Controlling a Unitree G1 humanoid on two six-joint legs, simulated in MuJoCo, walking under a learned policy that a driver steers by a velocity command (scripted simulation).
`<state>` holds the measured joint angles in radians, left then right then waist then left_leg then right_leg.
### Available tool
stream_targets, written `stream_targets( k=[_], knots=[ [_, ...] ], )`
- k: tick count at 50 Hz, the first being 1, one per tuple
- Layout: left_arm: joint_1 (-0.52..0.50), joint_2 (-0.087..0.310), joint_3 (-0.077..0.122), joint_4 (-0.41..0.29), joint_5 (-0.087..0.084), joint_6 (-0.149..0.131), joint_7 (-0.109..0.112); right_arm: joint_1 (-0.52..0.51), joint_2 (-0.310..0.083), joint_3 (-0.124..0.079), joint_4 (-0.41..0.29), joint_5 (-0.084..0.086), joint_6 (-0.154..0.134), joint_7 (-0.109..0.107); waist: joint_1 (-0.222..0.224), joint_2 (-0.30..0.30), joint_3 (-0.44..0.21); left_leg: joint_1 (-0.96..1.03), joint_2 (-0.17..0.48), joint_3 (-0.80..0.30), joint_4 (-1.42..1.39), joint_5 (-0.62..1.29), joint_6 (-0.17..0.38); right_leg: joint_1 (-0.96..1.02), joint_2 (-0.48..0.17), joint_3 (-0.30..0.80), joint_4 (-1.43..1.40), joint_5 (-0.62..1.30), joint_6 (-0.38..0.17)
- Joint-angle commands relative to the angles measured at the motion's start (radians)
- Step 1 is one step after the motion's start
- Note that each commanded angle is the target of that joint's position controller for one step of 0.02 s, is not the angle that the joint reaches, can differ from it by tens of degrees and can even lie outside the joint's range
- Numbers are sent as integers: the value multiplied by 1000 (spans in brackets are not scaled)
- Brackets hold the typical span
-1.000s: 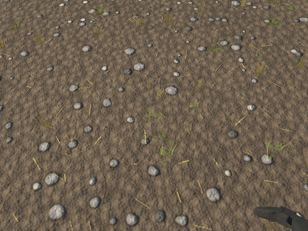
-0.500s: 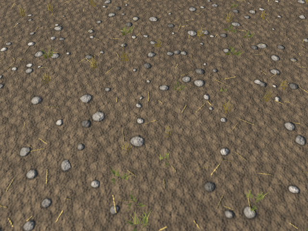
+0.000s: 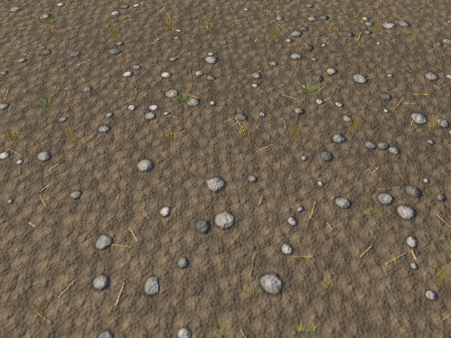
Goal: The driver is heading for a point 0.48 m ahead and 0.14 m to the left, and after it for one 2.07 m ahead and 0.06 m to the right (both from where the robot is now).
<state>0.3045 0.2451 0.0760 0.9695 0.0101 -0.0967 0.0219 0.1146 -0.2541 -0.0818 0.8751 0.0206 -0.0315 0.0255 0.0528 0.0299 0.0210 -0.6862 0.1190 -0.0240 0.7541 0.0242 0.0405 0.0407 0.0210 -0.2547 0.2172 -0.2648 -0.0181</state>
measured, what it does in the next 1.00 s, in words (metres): walks ahead: left foot, then right foot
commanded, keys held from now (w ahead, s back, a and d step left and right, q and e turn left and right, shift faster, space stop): w+q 0.44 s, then e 0.56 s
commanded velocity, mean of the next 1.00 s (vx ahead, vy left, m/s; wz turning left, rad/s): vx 0.33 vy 0.00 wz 0.17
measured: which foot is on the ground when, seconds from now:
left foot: up 0.00-0.12, down 0.14-0.64, up 0.66-1.00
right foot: down 0.00-0.16, up 0.18-0.60, down 0.62-1.00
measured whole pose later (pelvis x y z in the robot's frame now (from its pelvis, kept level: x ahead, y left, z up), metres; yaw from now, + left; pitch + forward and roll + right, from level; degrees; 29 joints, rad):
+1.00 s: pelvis +0.45 +0.08 -0.01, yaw +7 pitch +2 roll +0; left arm 0.18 0.30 0.08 0.76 -0.01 0.02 0.02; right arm 0.13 -0.28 -0.06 0.75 0.00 0.00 -0.05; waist 0.04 -0.02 0.04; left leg -0.44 -0.02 -0.12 0.70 -0.33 -0.05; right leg -0.40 0.11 0.16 0.45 -0.08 -0.04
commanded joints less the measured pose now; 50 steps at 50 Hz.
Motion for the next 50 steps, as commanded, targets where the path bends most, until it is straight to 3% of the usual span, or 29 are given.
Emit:
stream_targets(
  k=[1, 3, 5, 6, 7, 8, 9, 10, 11, 12, 13, 14, 16, 19, 22, 24, 28, 30, 31, 32, 33, 34, 35, 37, 39, 41, 44, 47, 50],
  knots=[
    [9, 168, 38, -45, -14, 5, 9, -131, -25, 7, -106, 0, -11, 22, 11, -57, 92, -48, -5, 44, -73, -24, 19, 10, -318, 63, -62, 378, -130],
    [4, 186, 44, -48, -23, 19, 9, -142, -40, 3, -132, 3, -9, 34, -7, -75, 81, -11, -34, 84, -100, -112, 44, 61, -333, 37, 8, 549, -115],
    [-21, 218, 53, -61, -31, 32, 12, -76, -80, -17, -138, 7, -5, 37, -63, -116, 11, 134, -105, 146, -95, -216, 82, 80, -330, 13, 159, 892, -94],
    [-38, 230, 55, -68, -34, 41, 13, 30, -118, -38, -118, 11, -4, 36, -127, -123, -49, 275, -150, 168, -114, -236, 109, 59, -314, -1, 314, 997, -78],
    [-53, 225, 50, -76, -36, 44, 13, 196, -180, -73, -76, 14, -3, 23, -213, -97, -137, 532, -190, 153, -191, -170, 148, -49, -271, -20, 542, 922, -40],
    [-34, 160, 28, -103, -2, 33, 12, 310, -283, -103, -48, 12, 6, -1, -221, 82, -218, 819, -5, -150, -207, -147, 213, -339, -207, -16, 877, 380, 10],
    [14, 53, -4, -162, -3, -7, -1, 253, -341, -101, -84, 7, -6, 2, -108, 240, -332, 1063, 206, -765, -396, -338, 418, -716, 26, 176, 1191, -332, 60],
    [-107, 136, 8, -184, -47, -49, -17, 286, -258, -74, -88, -5, -18, 9, -178, 101, -340, 1073, 215, -784, -489, -358, 380, -833, -14, 347, 1234, -305, 31],
    [-158, 144, 9, -202, -69, -67, -23, 256, -203, -60, -83, -7, -30, 8, -166, 72, -217, 982, 186, -625, -479, -298, 338, -890, -60, 336, 1187, -223, 2],
    [-153, 140, 10, -185, -50, -71, -16, 180, -163, -48, -97, -1, -39, 9, -114, -25, -131, 819, 135, -493, -473, -193, 296, -837, -110, 337, 1088, -142, -4],
    [-148, 157, 22, -174, -21, -63, -8, 112, -127, -37, -114, -3, -43, 6, -75, -30, -98, 690, 95, -401, -481, -103, 268, -753, -140, 337, 997, -96, 2],
    [-127, 162, 28, -171, -14, -47, -9, 81, -112, -30, -131, -11, -43, 1, -47, -17, -85, 609, 73, -361, -504, -48, 261, -688, -157, 341, 958, -66, 11],
    [-131, 140, 27, -184, -3, -24, -8, 93, -137, -34, -133, -8, -47, -11, -31, -17, -68, 530, 56, -320, -531, 42, 266, -650, -155, 324, 869, -35, 41],
    [-236, 112, 16, -226, 5, -12, -4, 145, -178, -44, -126, -3, -46, -33, -58, -6, -30, 481, 15, -250, -546, 82, 245, -674, -125, 302, 667, 125, 79],
    [-338, 85, 3, -257, -2, -17, -16, 184, -173, -42, -120, 2, -36, -42, -101, 37, -12, 446, -37, -207, -529, -7, 194, -611, -72, 292, 433, 318, 79],
    [-368, 79, -5, -264, -4, -26, -30, 211, -155, -35, -103, -4, -32, -45, -125, 60, -5, 450, -37, -176, -505, 53, 167, -557, -48, 262, 338, 432, 66],
    [-358, 109, -2, -265, 2, -44, -56, 254, -129, -20, -70, -18, -22, -52, -129, 80, -34, 613, 19, -195, -376, 206, 131, -546, -35, 264, 261, 408, 0],
    [-259, 144, 9, -234, 6, -49, -60, 211, -144, -20, -77, -23, -20, -53, -70, 85, -75, 660, 17, -183, -256, 382, 102, -451, -9, 241, 227, 363, -45],
    [-174, 169, 18, -210, 14, -52, -60, 199, -142, -17, -83, -25, -21, -53, -26, 59, -127, 651, -31, -147, -127, 426, 69, -324, -21, 246, 199, 513, -72],
    [-77, 223, 25, -200, 31, -54, -61, 232, -112, -5, -103, -44, -25, -55, -14, -50, -258, 503, -100, -114, 118, 183, 24, -58, -165, 405, 291, 894, -146],
    [-46, 223, 19, -186, 32, -37, -64, 399, -60, 14, -76, -34, -31, -46, -59, -285, -399, 235, -203, -60, 448, -510, -63, 227, -391, 718, 294, 1068, -350],
    [-32, 165, 6, -184, -8, -19, -69, 390, -134, 5, -67, -31, -27, -38, -38, -234, -433, 168, -185, -113, 521, -673, -78, 232, -388, 837, 231, 887, -361],
    [-102, 169, 7, -211, -25, -3, -67, 269, -178, -8, -101, -18, -18, -38, -17, -158, -306, 100, -155, -116, 573, -633, -92, 129, -343, 774, 209, 712, -319],
    [-177, 185, 10, -240, -18, 28, -52, 139, -173, -15, -139, -20, 8, -56, -28, -34, -156, 58, -122, -82, 525, -550, -93, -109, -287, 699, 135, 453, -272],
    [-200, 182, 12, -248, -3, 46, -41, 148, -133, -11, -149, -23, 29, -70, -69, -93, -112, 150, -107, -75, 367, -511, -83, -268, -219, 654, 80, 310, -232],
    [-199, 186, 19, -258, 1, 60, -32, 163, -100, -5, -144, -25, 31, -81, -77, -150, -125, 215, -129, -49, 218, -498, -88, -320, -177, 611, 67, 300, -218],
    [-191, 211, 36, -274, -14, 78, -12, 137, -101, -4, -148, -24, 31, -85, -66, -159, -176, 273, -144, -58, 96, -394, -99, -332, -164, 625, 62, 185, -209],
    [-190, 210, 40, -286, -20, 96, -2, 88, -106, -4, -164, -22, 29, -79, -52, -175, -151, 301, -156, -66, 3, -344, -101, -363, -150, 668, 48, 12, -188],
    [-176, 206, 41, -293, -23, 111, 5, 78, -113, -6, -173, -17, 12, -68, -50, -191, -128, 345, -165, -66, -135, -324, -87, -352, -141, 717, 73, -17, -170]
  ],
)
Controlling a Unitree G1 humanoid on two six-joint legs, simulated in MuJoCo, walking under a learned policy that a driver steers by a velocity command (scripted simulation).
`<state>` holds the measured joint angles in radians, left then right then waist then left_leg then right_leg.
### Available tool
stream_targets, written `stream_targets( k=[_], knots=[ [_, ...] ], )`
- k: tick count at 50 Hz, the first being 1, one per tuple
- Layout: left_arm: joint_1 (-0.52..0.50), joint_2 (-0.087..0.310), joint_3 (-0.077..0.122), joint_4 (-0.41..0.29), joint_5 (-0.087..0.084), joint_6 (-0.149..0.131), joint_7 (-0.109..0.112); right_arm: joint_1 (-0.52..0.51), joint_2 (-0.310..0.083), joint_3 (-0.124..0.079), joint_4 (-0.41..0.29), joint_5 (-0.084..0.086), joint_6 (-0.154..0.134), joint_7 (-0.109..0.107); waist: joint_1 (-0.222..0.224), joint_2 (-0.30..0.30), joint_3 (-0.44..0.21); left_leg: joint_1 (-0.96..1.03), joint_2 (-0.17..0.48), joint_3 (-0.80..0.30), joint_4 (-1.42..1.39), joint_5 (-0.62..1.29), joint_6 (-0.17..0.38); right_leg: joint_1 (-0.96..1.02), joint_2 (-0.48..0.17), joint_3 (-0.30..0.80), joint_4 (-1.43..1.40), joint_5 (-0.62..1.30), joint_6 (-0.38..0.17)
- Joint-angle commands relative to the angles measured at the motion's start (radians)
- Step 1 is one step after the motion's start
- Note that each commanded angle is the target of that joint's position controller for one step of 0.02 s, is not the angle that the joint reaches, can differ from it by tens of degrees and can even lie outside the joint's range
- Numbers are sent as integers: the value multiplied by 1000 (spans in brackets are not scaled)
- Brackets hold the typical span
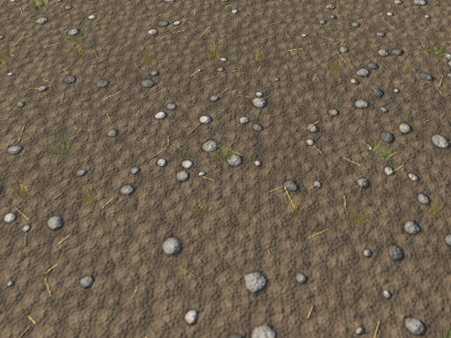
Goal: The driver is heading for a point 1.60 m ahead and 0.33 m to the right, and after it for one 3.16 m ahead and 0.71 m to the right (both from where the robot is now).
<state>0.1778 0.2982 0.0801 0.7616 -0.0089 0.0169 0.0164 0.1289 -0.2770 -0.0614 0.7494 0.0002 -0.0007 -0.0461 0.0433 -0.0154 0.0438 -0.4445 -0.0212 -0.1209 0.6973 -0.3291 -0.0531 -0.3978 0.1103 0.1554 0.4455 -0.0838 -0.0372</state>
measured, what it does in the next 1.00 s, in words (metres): steps on the spot, turning right: left foot, then right foot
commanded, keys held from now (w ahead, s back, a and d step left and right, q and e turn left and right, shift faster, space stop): e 0.44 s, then no key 0.56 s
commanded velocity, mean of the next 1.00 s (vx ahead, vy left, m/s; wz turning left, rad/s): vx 0.01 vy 0.00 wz -0.36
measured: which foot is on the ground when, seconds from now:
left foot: up 0.00-0.04, down 0.06-0.48, up 0.50-0.84, down 0.86-1.00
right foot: down 0.00-0.06, up 0.08-0.46, down 0.48-1.00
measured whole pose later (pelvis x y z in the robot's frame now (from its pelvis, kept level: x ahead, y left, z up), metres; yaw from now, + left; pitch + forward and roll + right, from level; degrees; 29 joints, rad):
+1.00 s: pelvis +0.02 -0.01 +0.00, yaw -22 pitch +0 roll +0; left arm 0.16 0.23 0.02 0.76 0.02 0.01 0.00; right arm 0.20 -0.25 -0.04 0.79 -0.01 -0.01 -0.01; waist 0.00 -0.02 0.02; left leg -0.23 0.03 -0.01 0.52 -0.28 -0.03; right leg -0.24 0.04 0.02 0.51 -0.27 -0.03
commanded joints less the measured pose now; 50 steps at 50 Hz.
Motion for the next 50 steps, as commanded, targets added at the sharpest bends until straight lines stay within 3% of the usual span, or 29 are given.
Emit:
stream_targets(
  k=[1, 2, 3, 4, 5, 6, 7, 9, 12, 16, 21, 23, 24, 25, 26, 27, 28, 29, 30, 33, 36, 39, 42, 43, 44, 45, 46, 47, 50],
  knots=[
    [-56, 152, 37, -91, -7, 4, 13, 84, -91, -28, -42, 6, -26, 9, -58, -145, -146, 153, -27, 42, -169, 75, 18, 77, -216, 311, -133, -193, -135],
    [-51, 144, 34, -94, -12, 10, 16, 109, -101, -33, -35, 7, -32, 13, -75, -138, -141, 227, -12, 46, -270, 129, 35, 49, -189, 304, -102, -204, -109],
    [-23, 111, 24, -97, -12, 12, 17, 140, -155, -48, -36, -5, -34, 10, -74, -72, -156, 333, 116, -43, -340, 133, 81, -32, -141, 255, -6, -298, -60],
    [-6, 61, 14, -125, -13, 6, 14, 119, -247, -67, -46, -36, -23, 5, -31, 199, -135, 374, 331, -285, -399, 204, 208, -210, 8, 54, 223, -457, 0],
    [-7, 126, 31, -133, -2, -9, 9, 85, -220, -63, -64, -66, -23, 9, -37, 282, -128, 292, 439, -411, -431, 310, 311, -247, -2, -18, 472, -527, 40],
    [25, 177, 51, -110, -3, -9, 5, 29, -164, -46, -91, -57, -27, 4, -18, 199, -122, 270, 405, -332, -412, 345, 304, -231, -36, -2, 606, -471, 59],
    [58, 177, 57, -82, -8, 2, 7, -19, -131, -37, -101, -36, -28, 2, 1, 147, -104, 261, 337, -223, -391, 354, 256, -231, -44, -18, 666, -415, 77],
    [77, 135, 49, -70, -4, 26, 12, -37, -111, -27, -106, -13, -25, -2, -9, 135, -80, 273, 280, -108, -370, 405, 229, -261, -58, -42, 779, -340, 113],
    [-4, 94, 30, -126, -17, 29, 4, 21, -124, -31, -94, -19, -10, -9, -55, 164, -70, 332, 259, -19, -373, 457, 252, -288, -89, -102, 692, -281, 145],
    [-56, 71, 12, -179, -12, 27, -15, 52, -175, -51, -90, -15, 3, -10, -89, 190, -115, 386, 303, 21, -358, 492, 272, -189, -136, -143, 489, -301, 148],
    [-40, 95, 22, -202, -13, 38, -36, 40, -208, -68, -88, 9, 3, 12, -79, 213, -119, 351, 338, 64, -318, 503, 256, -18, -123, -216, 254, -281, 88],
    [25, 88, 29, -183, -10, 40, -40, 25, -199, -66, -80, 32, 1, 15, -34, 193, -124, 302, 315, 105, -232, 466, 200, 124, -93, -238, 31, -131, 31],
    [62, 114, 39, -173, -6, 39, -32, 80, -163, -56, -55, 29, -4, 20, -27, 122, -138, 214, 276, 157, -142, 372, 134, 266, -95, -190, -72, 9, -3],
    [92, 211, 61, -184, -4, 36, -15, 96, -95, -33, -71, -17, -8, 28, -46, -132, -175, -16, 179, 254, 116, 15, 31, 463, -316, 101, -81, 357, -76],
    [67, 262, 62, -205, 25, 23, -16, 37, -86, -26, -120, -30, -11, 23, -29, -297, -174, -219, 60, 208, 322, -355, -23, 432, -533, 313, -60, 566, -289],
    [93, 197, 45, -200, 39, 3, -22, -22, -148, -43, -118, -14, -8, 16, 34, -170, -207, -203, 83, 103, 447, -349, -23, 383, -504, 264, -80, 489, -322],
    [52, 167, 30, -186, 40, -12, -23, -23, -153, -48, -111, 5, -1, 15, 1, -146, -167, -202, 93, 82, 471, -281, -11, 346, -436, 175, -81, 407, -270],
    [-4, 155, 28, -185, 26, -17, -20, 5, -146, -50, -85, 4, 7, 8, -26, -107, -145, -200, 99, 76, 448, -208, -10, 322, -379, 120, -85, 317, -216],
    [-44, 133, 18, -186, 11, -18, -17, 18, -156, -54, -74, -5, 15, 2, -41, -114, -127, -186, 101, 72, 430, -147, -17, 295, -359, 91, -89, 318, -194],
    [-73, 94, -2, -176, 20, -20, -6, 75, -124, -45, -51, -2, 18, 7, -71, -115, -145, -75, 83, 85, 371, -34, -33, 241, -314, 25, -101, 330, -191],
    [-71, 96, -2, -158, 20, -18, -2, 40, -87, -25, -57, -2, 16, 12, -46, -121, -128, -1, 90, 88, 158, -19, -31, 238, -303, 23, -102, 224, -185],
    [-52, 110, -1, -133, 23, -14, -9, 27, -100, -23, -61, 1, 14, 17, -23, -127, -105, 79, 79, 101, 22, -52, -22, 211, -320, 70, -105, 124, -204],
    [-75, 76, -19, -109, 10, -15, -14, 74, -84, -16, -38, -4, 3, 22, -66, -96, -81, 225, 64, 117, -248, 130, 6, 159, -291, 79, -80, 30, -161],
    [-44, 56, -27, -92, 12, -22, -16, 82, -97, -14, -35, -18, -3, 24, -68, -59, -90, 311, 88, 80, -311, 272, 21, 128, -262, 69, -71, -16, -114],
    [-19, 41, -33, -84, 30, -30, -18, 94, -142, -19, -41, -25, -7, 21, -45, 12, -113, 380, 166, 2, -299, 460, 46, 95, -211, 30, -28, -98, -62],
    [35, 43, -27, -80, 34, -38, -26, 65, -193, -32, -26, -12, -7, 21, 23, 146, -109, 340, 177, 9, -242, 403, 91, 101, -138, -44, -38, -167, -25],
    [-12, 59, -28, -72, 38, -35, -23, 42, -130, -22, -32, -5, -10, 29, -20, 138, -104, 256, 149, 18, -263, 236, 103, 166, -122, -71, -20, -167, 4],
    [-53, 75, -21, -74, 30, -30, -21, 37, -102, -13, -32, -13, -15, 33, -38, 114, -77, 224, 131, 29, -276, 171, 87, 171, -122, -72, -4, -160, 5],
    [-50, 53, -22, -65, 25, -9, -11, 45, -90, -5, -19, -17, -30, 32, -41, 93, -59, 215, 110, 52, -267, 174, 59, 162, -135, -57, -2, -107, -12]
  ],
)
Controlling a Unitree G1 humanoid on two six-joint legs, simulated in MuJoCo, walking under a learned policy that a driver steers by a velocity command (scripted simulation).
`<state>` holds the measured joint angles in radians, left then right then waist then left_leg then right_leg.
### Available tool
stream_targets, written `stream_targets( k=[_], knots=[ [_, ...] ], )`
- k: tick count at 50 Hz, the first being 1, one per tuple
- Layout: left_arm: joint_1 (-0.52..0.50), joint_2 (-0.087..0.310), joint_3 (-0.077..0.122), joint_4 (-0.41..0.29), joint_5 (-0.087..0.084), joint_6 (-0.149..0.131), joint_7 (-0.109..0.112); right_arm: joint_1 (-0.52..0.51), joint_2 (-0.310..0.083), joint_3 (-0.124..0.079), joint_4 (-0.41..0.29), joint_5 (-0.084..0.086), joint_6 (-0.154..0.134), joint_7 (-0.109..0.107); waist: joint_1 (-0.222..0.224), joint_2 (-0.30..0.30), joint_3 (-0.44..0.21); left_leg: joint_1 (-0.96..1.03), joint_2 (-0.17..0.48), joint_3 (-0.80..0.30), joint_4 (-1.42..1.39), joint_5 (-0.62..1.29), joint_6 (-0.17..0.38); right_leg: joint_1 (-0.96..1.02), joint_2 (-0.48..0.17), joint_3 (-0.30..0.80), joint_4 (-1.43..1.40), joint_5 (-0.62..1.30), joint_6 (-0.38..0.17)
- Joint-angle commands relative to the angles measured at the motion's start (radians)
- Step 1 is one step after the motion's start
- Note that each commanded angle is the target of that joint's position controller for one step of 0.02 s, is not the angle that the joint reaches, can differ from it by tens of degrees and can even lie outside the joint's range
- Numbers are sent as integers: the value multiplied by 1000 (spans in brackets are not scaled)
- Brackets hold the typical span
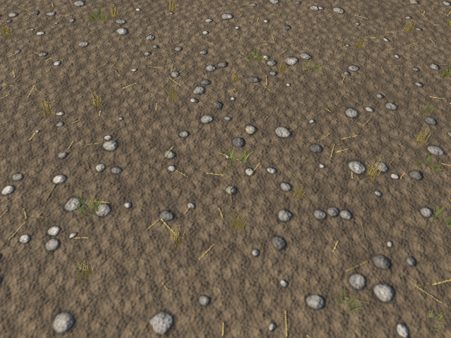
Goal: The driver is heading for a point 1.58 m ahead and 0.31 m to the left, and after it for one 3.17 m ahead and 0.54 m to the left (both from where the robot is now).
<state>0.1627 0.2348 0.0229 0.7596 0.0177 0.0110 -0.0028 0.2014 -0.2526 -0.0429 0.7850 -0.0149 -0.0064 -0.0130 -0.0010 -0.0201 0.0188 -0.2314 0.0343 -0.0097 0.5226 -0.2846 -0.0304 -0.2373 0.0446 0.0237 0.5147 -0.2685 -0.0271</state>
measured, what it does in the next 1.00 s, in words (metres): walks ahead: left foot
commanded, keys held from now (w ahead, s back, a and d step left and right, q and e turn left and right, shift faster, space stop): no key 0.02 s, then w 0.98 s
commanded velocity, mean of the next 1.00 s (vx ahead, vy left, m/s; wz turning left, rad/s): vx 0.37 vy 0.00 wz -0.01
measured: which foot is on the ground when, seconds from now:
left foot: down 0.00-0.30, up 0.32-0.66, down 0.68-1.00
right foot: down 0.00-0.68, up 0.70-1.00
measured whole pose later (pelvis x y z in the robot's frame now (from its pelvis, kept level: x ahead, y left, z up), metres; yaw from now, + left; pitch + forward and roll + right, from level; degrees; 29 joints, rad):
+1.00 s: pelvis +0.38 +0.06 +0.01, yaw +0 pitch +1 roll +2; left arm 0.15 0.29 0.05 0.75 0.00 -0.06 0.01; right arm 0.36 -0.27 -0.05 0.83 0.00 -0.09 0.02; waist -0.06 -0.04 0.01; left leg -0.10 -0.08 0.05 0.25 -0.16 0.08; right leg -0.71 -0.14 0.06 0.86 -0.02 0.02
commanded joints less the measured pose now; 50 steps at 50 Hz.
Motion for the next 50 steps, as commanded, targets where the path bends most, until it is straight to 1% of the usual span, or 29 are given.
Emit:
stream_targets(
  k=[1, 3, 6, 10, 11, 12, 13, 14, 15, 16, 17, 18, 19, 22, 25, 27, 30, 32, 33, 34, 35, 36, 37, 38, 39, 40, 43, 46, 50],
  knots=[
    [-30, 113, 35, -56, -2, -3, 9, -18, -112, -22, -50, 0, -27, -4, 0, 83, -33, 7, 51, -55, -86, 132, 34, -1, -71, 76, -72, 83, -25],
    [-6, 115, 39, -37, -9, -1, 13, 9, -124, -25, -39, 9, -21, -11, -6, 61, -34, -2, 28, -41, -77, -113, 55, -31, -41, 51, -56, -158, -37],
    [16, 111, 44, -35, -27, -23, 13, 32, -133, -26, -49, 23, -28, -20, -11, 61, 76, -77, 57, -114, -111, -427, 120, -163, -40, 57, -22, -408, -65],
    [18, 71, 41, -39, -37, -86, -5, 86, -174, -38, -42, 35, -58, -11, -6, 167, 71, -4, 221, -370, -241, -465, 228, -213, -21, -36, 143, -199, -56],
    [31, 73, 43, -38, -42, -94, -10, 75, -181, -39, -45, 38, -57, -7, 8, 190, 76, -19, 247, -404, -254, -423, 244, -183, -25, -44, 132, -166, -65],
    [63, 81, 46, -25, -43, -100, -14, 42, -171, -36, -58, 42, -55, -2, 31, 182, 77, -57, 230, -367, -237, -343, 230, -108, -30, -41, 72, -151, -80],
    [127, 95, 52, 3, -44, -104, -17, -15, -151, -29, -80, 43, -54, 2, 69, 157, 70, -116, 175, -278, -181, -221, 191, 7, -35, -21, -6, -127, -95],
    [210, 138, 66, 35, -41, -108, -16, -71, -111, -17, -112, 42, -60, 5, 98, 55, 54, -204, 78, -138, -15, -53, 129, 125, -93, 110, -89, -131, -124],
    [325, 238, 98, 69, -43, -108, -19, -106, -83, -10, -151, 37, -81, 4, 116, -180, 16, -371, -54, 42, 294, 54, 53, 312, -231, 378, -192, -37, -197],
    [374, 244, 98, 63, -32, -110, -24, -115, -117, -17, -162, 34, -99, 0, 145, -243, 10, -587, -74, -5, 514, -227, 34, 440, -376, 609, -258, 140, -290],
    [366, 202, 82, 61, -21, -113, -23, -93, -138, -28, -156, 50, -106, 5, 112, -130, 23, -696, -31, -54, 652, -285, 53, 485, -404, 591, -229, 194, -303],
    [350, 174, 72, 52, -19, -112, -20, -86, -116, -21, -151, 58, -106, 13, 95, -69, 20, -754, 2, -60, 704, -226, 74, 506, -389, 517, -222, 210, -284],
    [335, 159, 64, 53, -22, -107, -19, -107, -99, -16, -157, 53, -105, 23, 87, -33, 41, -798, 33, -48, 694, -163, 85, 498, -371, 441, -239, 242, -257],
    [297, 108, 41, 52, -26, -80, -6, -144, -56, -5, -174, 39, -99, 56, 63, -65, 56, -691, 69, 7, 534, 4, 65, 363, -284, 245, -318, 331, -190],
    [262, 156, 47, 39, -29, -75, 17, -238, -7, 18, -210, 32, -100, 75, 73, -57, 73, -445, 22, 68, 232, 215, 32, 158, -204, 97, -378, 304, -160],
    [295, 200, 58, 51, -33, -84, 20, -268, -40, 11, -224, 39, -97, 73, 76, -83, 78, -332, -6, 67, 120, 292, 31, 129, -231, 95, -414, 269, -156],
    [294, 209, 66, 67, -45, -87, 16, -260, -101, -10, -232, 45, -93, 66, 42, -92, 84, -294, -14, 38, 32, 295, 73, 224, -282, 87, -365, 405, -128],
    [285, 224, 73, 69, -38, -77, 15, -154, -144, -34, -208, 38, -89, 55, -26, -107, -7, -146, -57, 68, 25, 248, 117, 279, -272, 49, -194, 737, -97],
    [284, 216, 71, 67, -32, -69, 16, -9, -173, -54, -165, 38, -82, 45, -99, -96, -98, 45, -82, 91, 22, 235, 145, 238, -235, 16, -14, 839, -74],
    [282, 189, 59, 49, -16, -67, 20, 163, -210, -68, -127, 33, -75, 33, -169, -47, -211, 337, 34, -35, 71, 213, 188, 36, -200, 6, 253, 640, -45],
    [425, 26, 14, 21, -16, -82, 13, 236, -321, -84, -106, 8, -77, 37, -85, 276, -391, 654, 322, -564, -52, -58, 357, -310, -10, 7, 684, -79, 19],
    [389, 106, 28, 43, -39, -105, 4, 237, -229, -62, -101, 19, -77, 40, -114, 273, -427, 623, 348, -827, -257, -273, 367, -421, -2, 137, 826, -279, 11],
    [263, 179, 51, 5, -70, -114, -1, 146, -190, -48, -102, 26, -79, 38, -100, 200, -209, 465, 323, -679, -278, -298, 313, -522, -60, 106, 864, -213, 0],
    [187, 180, 47, -17, -67, -119, 2, 79, -167, -41, -108, 24, -80, 38, -71, 102, -116, 304, 287, -539, -287, -199, 286, -498, -113, 75, 821, -121, -11],
    [159, 168, 49, -20, -49, -117, 6, 29, -146, -34, -107, 13, -84, 42, -34, 59, -57, 162, 243, -431, -306, -80, 272, -454, -149, 62, 760, -59, -10],
    [183, 159, 53, -12, -39, -105, 9, -4, -123, -29, -108, -1, -92, 45, 8, 89, -50, 71, 202, -353, -330, -5, 260, -381, -182, 76, 715, -12, -12],
    [214, 120, 47, 4, -31, -72, 14, -14, -120, -31, -82, 10, -113, 48, 44, 100, -31, -39, 174, -244, -399, 72, 284, -329, -199, 60, 638, 32, 9],
    [97, 119, 45, -35, -17, -71, 19, 33, -153, -39, -50, 11, -115, 35, 21, 67, 20, -22, 174, -192, -433, 123, 295, -433, -212, 59, 490, 173, 40],
    [-40, 97, 35, -65, -19, -90, 6, 94, -179, -42, -23, 23, -101, 21, -33, 49, 37, 37, 144, -102, -428, 195, 255, -427, -180, 25, 228, 368, 51]
  ],
)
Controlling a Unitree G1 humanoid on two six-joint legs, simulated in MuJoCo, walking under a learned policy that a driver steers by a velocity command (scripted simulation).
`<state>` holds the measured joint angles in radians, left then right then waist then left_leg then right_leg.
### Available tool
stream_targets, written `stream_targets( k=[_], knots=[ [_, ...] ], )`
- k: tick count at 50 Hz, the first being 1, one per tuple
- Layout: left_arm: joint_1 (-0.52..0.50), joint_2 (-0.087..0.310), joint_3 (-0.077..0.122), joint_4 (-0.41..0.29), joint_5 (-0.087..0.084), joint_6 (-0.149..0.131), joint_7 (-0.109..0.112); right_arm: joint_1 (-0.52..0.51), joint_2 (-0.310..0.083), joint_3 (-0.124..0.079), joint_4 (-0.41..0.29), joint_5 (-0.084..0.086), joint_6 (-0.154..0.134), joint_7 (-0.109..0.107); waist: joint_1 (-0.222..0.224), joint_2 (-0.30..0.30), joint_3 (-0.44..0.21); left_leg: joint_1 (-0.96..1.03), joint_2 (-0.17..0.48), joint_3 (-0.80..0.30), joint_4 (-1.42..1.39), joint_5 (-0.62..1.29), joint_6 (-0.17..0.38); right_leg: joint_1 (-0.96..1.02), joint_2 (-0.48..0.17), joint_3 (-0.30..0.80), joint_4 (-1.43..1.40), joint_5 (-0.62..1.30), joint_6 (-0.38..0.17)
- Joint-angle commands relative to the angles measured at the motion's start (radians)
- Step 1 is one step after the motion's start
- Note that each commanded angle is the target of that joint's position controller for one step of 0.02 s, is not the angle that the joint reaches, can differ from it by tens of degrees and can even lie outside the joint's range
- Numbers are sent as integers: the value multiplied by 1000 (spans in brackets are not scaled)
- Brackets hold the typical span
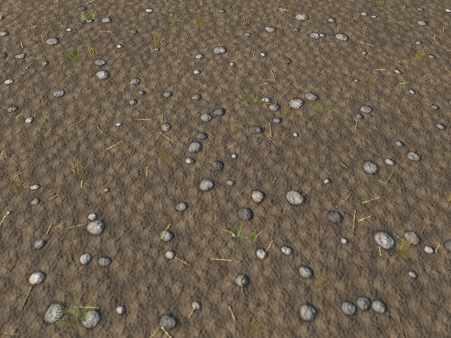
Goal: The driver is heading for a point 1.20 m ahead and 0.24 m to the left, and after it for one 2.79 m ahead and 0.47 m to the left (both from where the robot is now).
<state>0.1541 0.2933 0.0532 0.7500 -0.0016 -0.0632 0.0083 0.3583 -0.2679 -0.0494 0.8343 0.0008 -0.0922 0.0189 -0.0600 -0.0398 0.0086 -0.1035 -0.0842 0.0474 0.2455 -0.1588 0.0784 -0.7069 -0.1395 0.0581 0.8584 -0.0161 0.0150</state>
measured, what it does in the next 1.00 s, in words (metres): walks ahead, turning left: right foot, then left foot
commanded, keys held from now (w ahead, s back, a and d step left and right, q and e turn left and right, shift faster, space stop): w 0.32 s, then w+q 0.68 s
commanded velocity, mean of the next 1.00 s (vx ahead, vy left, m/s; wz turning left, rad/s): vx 0.50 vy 0.00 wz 0.27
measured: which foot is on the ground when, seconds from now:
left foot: down 0.00-0.24, up 0.26-0.76, down 0.78-1.00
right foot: up 0.00-0.22, down 0.24-0.76, up 0.78-1.00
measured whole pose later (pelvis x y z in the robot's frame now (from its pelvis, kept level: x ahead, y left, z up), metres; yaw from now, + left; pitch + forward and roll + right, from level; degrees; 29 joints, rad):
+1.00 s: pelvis +0.56 +0.03 +0.00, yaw +20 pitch +2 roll +0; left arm 0.13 0.30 0.05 0.73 0.01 -0.10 0.00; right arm 0.31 -0.28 -0.07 0.72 0.01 -0.05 0.01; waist -0.04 -0.03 0.04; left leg -0.23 -0.12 -0.06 0.37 -0.16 0.11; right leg -0.62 -0.10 0.07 1.01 -0.27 0.04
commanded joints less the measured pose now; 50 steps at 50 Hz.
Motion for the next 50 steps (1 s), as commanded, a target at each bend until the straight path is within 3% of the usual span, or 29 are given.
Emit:
stream_targets(
  k=[1, 5, 7, 9, 10, 11, 12, 13, 14, 15, 16, 17, 18, 20, 22, 28, 33, 36, 37, 38, 39, 40, 41, 42, 43, 44, 45, 47, 50],
  knots=[
    [-67, 32, 1, -65, -3, -20, -10, -41, -172, -37, -62, 11, -11, -13, 9, 68, 52, -75, 262, -146, -149, 69, 141, 55, 15, -23, -166, 140, 10],
    [-181, 32, -6, -109, -14, -31, -34, 36, -184, -39, -21, 17, 11, -15, -37, 75, 73, 49, 301, -146, -95, 89, 136, 43, 44, -37, -291, 106, -3],
    [-202, 44, -4, -128, -16, -37, -47, 49, -191, -42, -8, 19, 25, -18, -32, 89, 71, 120, 331, -161, -48, 136, 125, 42, 56, -36, -333, 27, -27],
    [-162, 68, 3, -125, -16, -41, -54, 39, -204, -47, -3, 21, 36, -21, 1, 117, 43, 165, 346, -168, 14, 266, 105, 117, 81, -53, -363, -55, -57],
    [-90, 90, 15, -108, -14, -43, -52, 16, -210, -47, -5, 22, 41, -23, 50, 126, -2, 165, 326, -145, 104, 433, 87, 231, 111, -82, -392, -71, -79],
    [59, 137, 40, -64, -11, -44, -44, 11, -189, -38, -8, 17, 45, -24, 120, 111, -104, 117, 271, -99, 284, 545, 59, 452, 129, -98, -403, -51, -113],
    [253, 214, 63, -28, 1, -41, -33, 10, -138, -14, -38, -5, 40, -27, 192, 19, -271, -81, 216, -51, 590, 342, 19, 775, -41, 83, -352, -2, -183],
    [304, 296, 81, -4, 3, -35, -35, 133, -19, 21, -58, -1, 15, -17, 125, -254, -382, -513, 24, -43, 935, -308, -52, 1118, -260, 567, -445, -195, -350],
    [313, 183, 54, -11, -8, -32, -35, 71, -122, 0, -43, 21, -6, -13, 177, -165, -378, -638, 58, -176, 1052, -413, -47, 1118, -254, 659, -532, -317, -341],
    [242, 144, 38, -19, -5, -32, -31, -28, -173, -15, -74, 43, -19, -8, 172, -114, -227, -700, 111, -161, 1067, -332, -34, 1002, -216, 501, -546, -274, -293],
    [175, 126, 31, -29, -1, -29, -29, -83, -162, -11, -86, 36, -23, -10, 144, -36, -151, -674, 160, -130, 1024, -244, -35, 867, -175, 385, -563, -171, -269],
    [124, 97, 23, -34, 4, -28, -31, -105, -152, -14, -87, 22, -18, -11, 116, -8, -86, -642, 188, -125, 961, -188, -43, 752, -143, 298, -596, -90, -257],
    [97, 74, 17, -36, 13, -33, -31, -84, -142, -18, -80, 21, -6, -10, 83, -30, -68, -579, 213, -134, 928, -146, -47, 676, -118, 236, -630, -50, -244],
    [86, 77, 22, -22, 10, -49, -32, -48, -100, -11, -65, 27, 22, -11, 57, -38, -46, -527, 218, -136, 891, -113, -63, 594, -108, 152, -688, -2, -248],
    [91, 98, 30, -1, 13, -59, -28, -77, -85, -10, -78, 25, 39, -16, 52, -24, -6, -560, 215, -154, 835, -55, -80, 558, -109, 73, -726, 48, -248],
    [109, 126, 36, 34, 10, -55, -8, -241, -59, -3, -129, 17, 31, 4, 103, -11, 46, -546, 184, -95, 493, 258, -76, 584, -68, -131, -761, 84, -188],
    [175, 154, 48, 79, -9, -22, 1, -359, -57, -1, -202, 19, 31, 33, 139, 1, 82, -611, 169, -52, 371, 185, -32, 778, -134, -179, -695, 163, -166],
    [150, 189, 60, 73, -14, 4, 13, -317, -92, -21, -223, 18, 37, 47, 88, -39, 24, -498, 101, 26, 364, 29, 18, 842, -144, -221, -530, 562, -132],
    [140, 200, 64, 67, -14, 14, 19, -229, -121, -39, -209, 19, 41, 46, 37, -51, -32, -381, 61, 53, 363, -9, 42, 833, -133, -237, -397, 699, -118],
    [125, 195, 60, 59, -14, 22, 26, -73, -169, -69, -170, 22, 43, 37, -49, -30, -113, -159, 16, 59, 308, 32, 77, 753, -92, -266, -188, 707, -89],
    [147, 157, 42, 37, 5, 15, 29, 84, -256, -102, -139, 23, 53, 15, -105, 90, -215, 155, 142, -163, 292, 47, 140, 501, -46, -269, 125, 394, -46],
    [251, 9, -5, -13, 30, -18, 6, 50, -342, -109, -150, 28, 46, 12, 26, 320, -311, 482, 382, -737, 190, -123, 335, 50, 176, -150, 456, -548, 12],
    [138, 100, 8, -19, -9, -59, -11, 84, -253, -86, -169, 24, 38, 13, -60, 202, -382, 523, 409, -866, 69, -220, 336, -67, 163, 43, 543, -570, -7],
    [46, 139, 19, -51, -41, -80, -19, 45, -208, -74, -164, 16, 29, 12, -66, 155, -234, 421, 381, -716, 52, -143, 286, -133, 117, 41, 517, -472, -29],
    [28, 126, 14, -55, -29, -89, -14, -17, -186, -67, -174, 18, 25, 10, -21, 61, -153, 271, 339, -600, 53, -40, 251, -95, 72, 35, 431, -386, -36],
    [22, 130, 20, -49, -2, -88, -6, -82, -157, -58, -188, 16, 26, 9, 18, 36, -96, 132, 301, -510, 40, 72, 230, -30, 45, 29, 345, -342, -27],
    [42, 136, 27, -48, 7, -77, -6, -116, -139, -50, -206, 3, 26, 5, 53, 61, -81, 44, 276, -465, 18, 150, 226, 40, 27, 36, 307, -311, -19],
    [65, 115, 27, -53, 15, -53, -6, -130, -144, -52, -214, 6, 24, -2, 79, 73, -64, -46, 254, -415, -14, 237, 235, 85, 25, 20, 234, -288, 11],
    [-12, 81, 15, -83, 22, -36, -1, -93, -179, -62, -198, 12, 23, -21, 63, 73, -23, -128, 212, -334, -29, 286, 216, 80, 47, -6, 58, -151, 53]
  ],
)
Keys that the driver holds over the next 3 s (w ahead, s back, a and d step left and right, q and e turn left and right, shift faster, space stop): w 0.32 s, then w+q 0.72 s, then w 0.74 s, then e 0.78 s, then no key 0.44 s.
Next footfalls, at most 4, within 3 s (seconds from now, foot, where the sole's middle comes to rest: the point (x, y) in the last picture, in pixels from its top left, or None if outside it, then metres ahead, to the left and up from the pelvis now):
0.24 right None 0.31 -0.16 -0.78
0.78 left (186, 313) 0.59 0.10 -0.78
1.26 right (211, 219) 0.92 0.02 -0.78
1.78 left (116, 193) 1.06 0.36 -0.78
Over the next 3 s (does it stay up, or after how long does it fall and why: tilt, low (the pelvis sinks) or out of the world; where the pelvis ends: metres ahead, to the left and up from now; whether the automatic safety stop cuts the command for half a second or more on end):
stays up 1.14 0.30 -0.01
